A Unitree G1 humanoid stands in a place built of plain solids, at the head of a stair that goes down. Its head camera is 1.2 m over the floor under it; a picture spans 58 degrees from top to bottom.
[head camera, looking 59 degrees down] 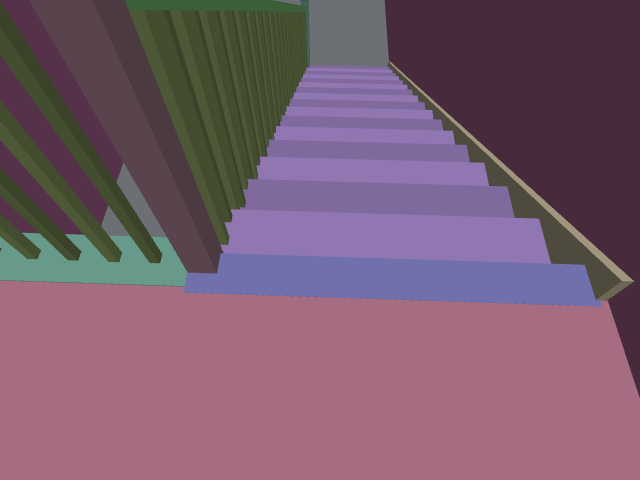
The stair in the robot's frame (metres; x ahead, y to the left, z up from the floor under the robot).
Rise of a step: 0.18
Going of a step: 0.29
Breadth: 1.24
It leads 2 degrees to the right of straight ahead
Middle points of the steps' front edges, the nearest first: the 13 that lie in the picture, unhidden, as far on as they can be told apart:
0.65 -0.26 0.00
0.95 -0.22 -0.18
1.24 -0.23 -0.36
1.53 -0.24 -0.53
1.83 -0.25 -0.71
2.12 -0.26 -0.89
2.41 -0.27 -1.07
2.71 -0.28 -1.24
3.00 -0.30 -1.42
3.30 -0.31 -1.60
3.59 -0.32 -1.78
3.88 -0.33 -1.96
4.18 -0.34 -2.14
